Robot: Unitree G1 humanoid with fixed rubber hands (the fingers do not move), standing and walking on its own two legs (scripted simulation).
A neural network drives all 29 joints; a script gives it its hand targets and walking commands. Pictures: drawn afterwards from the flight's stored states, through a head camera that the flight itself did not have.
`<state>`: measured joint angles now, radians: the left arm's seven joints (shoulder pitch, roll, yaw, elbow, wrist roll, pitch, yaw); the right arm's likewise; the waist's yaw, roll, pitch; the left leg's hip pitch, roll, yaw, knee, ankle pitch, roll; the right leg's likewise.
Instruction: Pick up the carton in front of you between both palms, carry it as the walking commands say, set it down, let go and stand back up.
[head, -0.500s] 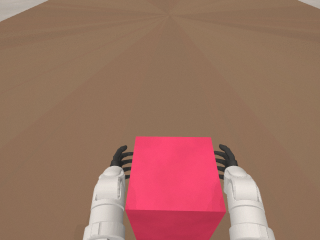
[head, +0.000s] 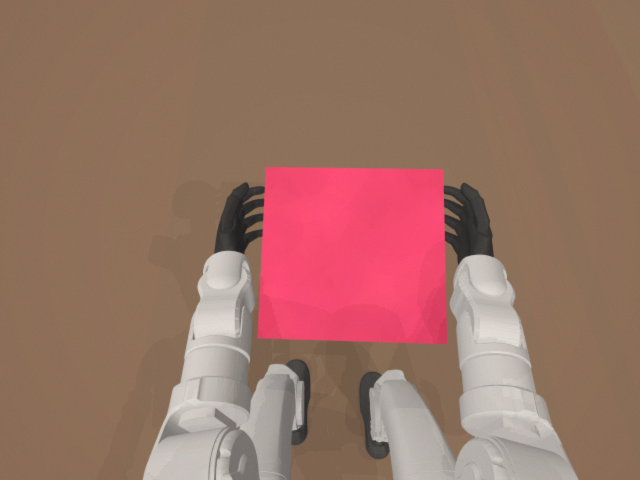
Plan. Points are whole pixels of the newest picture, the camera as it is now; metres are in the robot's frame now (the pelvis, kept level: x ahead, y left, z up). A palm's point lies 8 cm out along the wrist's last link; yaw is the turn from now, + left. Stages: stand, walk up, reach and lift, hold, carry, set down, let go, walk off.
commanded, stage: set down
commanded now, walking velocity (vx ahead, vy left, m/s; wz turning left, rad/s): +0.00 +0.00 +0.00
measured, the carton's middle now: (348, 262) +0.39 -0.01 -0.17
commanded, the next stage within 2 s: none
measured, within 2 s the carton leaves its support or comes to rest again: rests again in 1.52 s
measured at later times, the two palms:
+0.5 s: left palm (245, 233) +0.45 +0.15 -0.22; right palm (428, 241) +0.43 -0.15 -0.21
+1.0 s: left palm (259, 241) +0.47 +0.15 -0.38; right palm (405, 248) +0.45 -0.14 -0.37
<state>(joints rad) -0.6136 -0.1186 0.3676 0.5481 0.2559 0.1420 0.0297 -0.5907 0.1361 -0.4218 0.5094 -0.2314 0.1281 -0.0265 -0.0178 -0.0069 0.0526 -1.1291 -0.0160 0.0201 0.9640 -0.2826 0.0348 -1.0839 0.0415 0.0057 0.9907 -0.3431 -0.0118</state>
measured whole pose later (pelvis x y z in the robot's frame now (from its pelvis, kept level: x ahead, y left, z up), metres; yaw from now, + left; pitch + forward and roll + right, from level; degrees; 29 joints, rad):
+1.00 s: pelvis -0.05 +0.00 -0.26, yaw -1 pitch +45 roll -3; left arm -1.19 0.16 0.30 0.82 0.13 0.27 0.05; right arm -1.11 0.02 -0.49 0.67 -0.13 0.25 -0.13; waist -0.02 -0.03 0.00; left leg -2.24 -0.02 0.01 1.92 -0.46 0.04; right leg -2.17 0.06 -0.04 1.96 -0.58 0.00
